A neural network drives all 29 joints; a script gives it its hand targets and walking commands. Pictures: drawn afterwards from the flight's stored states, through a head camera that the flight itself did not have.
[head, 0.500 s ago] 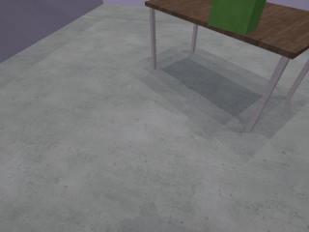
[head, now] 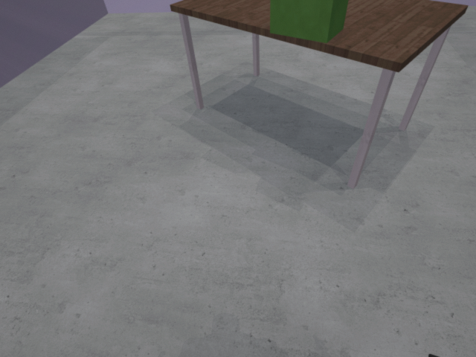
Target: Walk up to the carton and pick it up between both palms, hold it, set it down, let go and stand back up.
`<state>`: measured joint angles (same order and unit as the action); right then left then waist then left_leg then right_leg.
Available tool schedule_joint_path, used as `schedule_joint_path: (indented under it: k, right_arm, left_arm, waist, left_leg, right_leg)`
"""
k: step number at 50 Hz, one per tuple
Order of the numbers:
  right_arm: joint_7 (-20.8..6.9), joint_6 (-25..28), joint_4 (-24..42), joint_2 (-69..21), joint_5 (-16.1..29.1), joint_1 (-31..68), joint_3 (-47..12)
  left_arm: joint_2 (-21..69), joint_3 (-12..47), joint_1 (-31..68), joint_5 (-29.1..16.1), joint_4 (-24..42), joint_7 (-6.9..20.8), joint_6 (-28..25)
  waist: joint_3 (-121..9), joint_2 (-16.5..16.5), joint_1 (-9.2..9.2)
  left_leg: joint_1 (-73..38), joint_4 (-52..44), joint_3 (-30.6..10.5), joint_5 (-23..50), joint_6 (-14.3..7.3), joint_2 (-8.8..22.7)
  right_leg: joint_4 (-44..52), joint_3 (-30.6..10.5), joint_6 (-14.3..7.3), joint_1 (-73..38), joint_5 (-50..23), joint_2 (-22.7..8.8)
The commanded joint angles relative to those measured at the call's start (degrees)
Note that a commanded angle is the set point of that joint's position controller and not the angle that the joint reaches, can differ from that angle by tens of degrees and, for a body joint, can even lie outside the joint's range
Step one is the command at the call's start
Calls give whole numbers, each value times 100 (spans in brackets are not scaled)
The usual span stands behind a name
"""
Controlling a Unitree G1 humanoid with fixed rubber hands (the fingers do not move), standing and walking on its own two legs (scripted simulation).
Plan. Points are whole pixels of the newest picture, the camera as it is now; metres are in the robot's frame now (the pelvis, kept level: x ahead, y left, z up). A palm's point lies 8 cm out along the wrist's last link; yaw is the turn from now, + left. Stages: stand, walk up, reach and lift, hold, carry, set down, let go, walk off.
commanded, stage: walk up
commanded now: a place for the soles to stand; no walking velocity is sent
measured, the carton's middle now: out of the picture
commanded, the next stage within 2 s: none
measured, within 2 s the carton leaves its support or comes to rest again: neither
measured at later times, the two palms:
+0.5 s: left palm (122, 290) +0.28 +0.28 -0.08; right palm (455, 289) +0.28 -0.37 -0.09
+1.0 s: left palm (197, 144) +0.73 +0.18 -0.07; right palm (422, 265) +0.34 -0.33 -0.09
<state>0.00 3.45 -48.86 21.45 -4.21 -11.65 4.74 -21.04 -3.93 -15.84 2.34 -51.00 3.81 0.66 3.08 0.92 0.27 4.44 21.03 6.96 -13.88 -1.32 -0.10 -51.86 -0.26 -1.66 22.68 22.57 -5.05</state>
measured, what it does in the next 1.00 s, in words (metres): walks ahead, turning right: right foot, then left foot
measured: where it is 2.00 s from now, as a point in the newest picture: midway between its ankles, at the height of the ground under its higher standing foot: (257, 235)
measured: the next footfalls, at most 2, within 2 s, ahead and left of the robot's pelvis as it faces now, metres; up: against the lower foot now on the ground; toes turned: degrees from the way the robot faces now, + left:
right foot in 0.14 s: +0.13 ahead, -0.20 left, +0.00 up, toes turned -11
left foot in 0.58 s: +0.48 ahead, +0.09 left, +0.00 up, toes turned -10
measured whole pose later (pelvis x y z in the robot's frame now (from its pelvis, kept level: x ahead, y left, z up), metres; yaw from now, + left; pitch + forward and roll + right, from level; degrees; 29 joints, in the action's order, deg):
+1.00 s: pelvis +0.46 -0.02 -0.02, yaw -25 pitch -5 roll +2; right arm -2.4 1.5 -31.4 27.5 -2.7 -26.2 4.8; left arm -24.9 -1.8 -14.9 0.3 -32.4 1.2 -0.2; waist 6.7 0.7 -6.0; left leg 4.9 36.6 14.7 -26.3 -0.6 3.3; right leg -45.4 1.5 -2.4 29.6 14.5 -4.4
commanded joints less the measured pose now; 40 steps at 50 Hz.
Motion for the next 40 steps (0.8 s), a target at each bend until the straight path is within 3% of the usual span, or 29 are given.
schedule_joint_path:
  k: [1,3,4,5,6,7,8,9,10,12,13,15,16,22,24,26,27,28,29,30,31,32,33,34,35,36,38,40]
  right_arm:
    - [-28,141,1066,1665,-46,781,540]
    - [-125,47,1192,1552,20,911,508]
    - [-174,-17,1225,1310,14,810,437]
    - [-235,-79,1339,951,-34,648,295]
    - [-316,-91,1576,554,63,698,142]
    - [-354,-108,1820,603,119,555,108]
    - [-386,-152,1892,1214,115,518,284]
    - [-421,-147,1989,1363,147,653,320]
    - [-441,-107,1960,1386,200,548,352]
    - [-455,-31,1855,1477,261,173,395]
    - [-472,-35,1866,1537,242,76,375]
    - [-506,-131,1991,1525,161,56,351]
    - [-526,-171,2077,1499,147,105,339]
    - [-631,-243,2474,1286,217,473,309]
    - [-614,-237,2410,1236,217,236,309]
    - [-563,-241,2238,1264,159,-326,363]
    - [-510,-230,2122,1348,143,-734,436]
    - [-431,-187,1902,1629,115,-1399,568]
    - [-320,-136,1782,2032,35,-2000,736]
    - [-227,-116,2057,2420,14,-1885,754]
    - [-225,-151,2282,2250,154,-1256,717]
    - [-205,-139,2309,2228,260,-1077,724]
    - [-165,-116,2243,2122,277,-1089,684]
    - [-102,-100,2207,2004,267,-1014,628]
    - [-65,-70,2178,1927,238,-896,571]
    - [-67,-46,2220,1851,210,-731,528]
    - [-129,-16,2299,1718,150,-702,451]
    - [-139,12,2319,1695,146,-831,428]
  left_arm:
    - [-1134,-377,-106,-130,1078,158,-146]
    - [-1152,-437,-804,-176,922,133,-149]
    - [-1247,-498,-1133,-175,764,85,-177]
    - [-1454,-594,-1696,-187,584,-18,-192]
    - [-1739,-656,-1942,-120,657,-150,-174]
    - [-1855,-599,-1314,-38,1134,-243,-203]
    - [-1981,-638,-1014,-65,1418,-330,-208]
    - [-2004,-599,-955,-50,1508,-401,-299]
    - [-2009,-580,-923,-60,1519,-450,-375]
    - [-2132,-569,-817,-102,1627,-520,-427]
    - [-2105,-546,-749,-112,1670,-533,-447]
    - [-2074,-517,-637,-86,1799,-558,-516]
    - [-2035,-509,-617,-80,1865,-572,-548]
    - [-2059,-516,-621,-74,2030,-558,-576]
    - [-2022,-467,-508,-94,2076,-520,-546]
    - [-1995,-440,-430,-109,2105,-516,-494]
    - [-1936,-411,-351,-112,2144,-506,-461]
    - [-1701,-341,-475,-108,2164,-506,-421]
    - [-1275,-217,-827,-160,2181,-489,-414]
    - [-903,-106,-1115,-319,2403,-510,-415]
    - [-1606,-276,-1118,-292,2387,-598,-307]
    - [-1814,-314,-852,-239,2375,-604,-251]
    - [-1843,-321,-471,-222,2322,-568,-252]
    - [-1822,-327,-453,-226,2196,-543,-277]
    - [-1670,-322,-539,-260,2100,-511,-277]
    - [-1589,-320,-598,-279,2077,-485,-245]
    - [-1523,-293,-523,-256,2076,-442,-186]
    - [-1509,-259,-207,-210,2205,-388,-168]
  waist:
    - [161,-1102,144]
    - [134,-765,504]
    - [48,-50,605]
    - [-145,1169,836]
    - [-81,2330,1056]
    - [190,2032,651]
    - [683,1382,492]
    - [913,1136,425]
    - [774,979,331]
    - [315,1095,222]
    - [343,916,180]
    - [399,866,97]
    - [515,967,118]
    - [742,741,222]
    - [689,690,84]
    - [501,808,-152]
    - [303,606,-396]
    - [-97,-139,-663]
    - [-606,-1334,-925]
    - [-840,-2581,-751]
    - [-630,-2272,-466]
    - [-266,-1858,-407]
    - [115,-1215,-436]
    - [211,-919,-340]
    - [205,-929,-234]
    - [110,-1146,-192]
    - [184,-1469,-180]
    - [415,-1353,-283]
  left_leg:
    - [384,-1047,-878,-2356,-1058,1880]
    - [1333,-187,-137,-2888,-868,1411]
    - [1760,863,172,-2960,-770,1085]
    - [2392,2541,547,-3017,-658,573]
    - [3768,4187,543,-3104,-373,47]
    - [4259,4895,-398,-2511,-101,143]
    - [4089,5144,-763,-2246,-54,465]
    - [3966,5055,-984,-2053,-95,630]
    - [3930,4887,-1055,-1916,-115,737]
    - [3797,4450,-1014,-1621,32,901]
    - [3691,4341,-1016,-1394,71,970]
    - [3382,4019,-1082,-939,106,985]
    - [3332,3832,-1025,-755,118,971]
    - [2788,2456,-783,346,124,776]
    - [1908,2003,-579,420,76,667]
    - [1127,1887,-421,299,43,499]
    - [446,1765,-391,342,-20,445]
    - [-543,1671,-567,-52,-147,294]
    - [-1290,1316,-1656,-1455,-349,835]
    - [-974,-554,-4684,-3630,-716,2258]
    - [-551,-1216,-5745,-3787,-1254,2638]
    - [-137,-1283,-5619,-3577,-1353,2690]
    - [247,-982,-4573,-3117,-1251,2456]
    - [422,-613,-3549,-2262,-978,2190]
    - [763,-356,-2753,-1053,-816,1977]
    - [909,-229,-2275,-616,-842,1849]
    - [966,-310,-2047,-738,-1051,1839]
    - [743,-466,-1848,-828,-1192,1995]
  right_leg:
    - [991,-4,-145,69,-75,-544]
    - [1708,590,-140,-1412,-819,-78]
    - [1833,718,-167,-2055,-856,200]
    - [2082,737,-282,-2799,-279,446]
    - [2902,-1113,-656,-3074,1399,-377]
    - [4186,-3748,-1158,-2222,3153,-1366]
    - [4642,-4489,-1517,-1537,3815,-1770]
    - [4577,-4467,-1686,-1306,3246,-1797]
    - [4289,-4009,-1628,-1542,2465,-1628]
    - [3898,-3135,-1440,-1848,1559,-1445]
    - [3856,-2974,-1380,-1603,1403,-1398]
    - [3819,-2651,-1320,-1127,1292,-1268]
    - [3844,-2483,-1284,-954,1347,-1161]
    - [3618,-1461,-955,-671,534,-637]
    - [3437,-1070,-760,-295,34,-537]
    - [2823,-1002,-624,-223,-661,-620]
    - [2213,-907,-537,75,-675,-589]
    - [690,-683,-408,415,-1010,-287]
    - [-1261,-417,-182,1079,-687,233]
    - [-2632,-375,68,1764,1269,1065]
    - [-3194,-708,76,1843,935,658]
    - [-3469,-830,4,1889,665,452]
    - [-3297,-867,-75,1908,357,210]
    - [-3019,-742,-105,1697,218,36]
    - [-2646,-711,-94,1255,157,-37]
    - [-2406,-628,-62,998,110,-37]
    - [-1953,-471,2,965,71,-18]
    - [-1230,-449,18,1242,-17,-87]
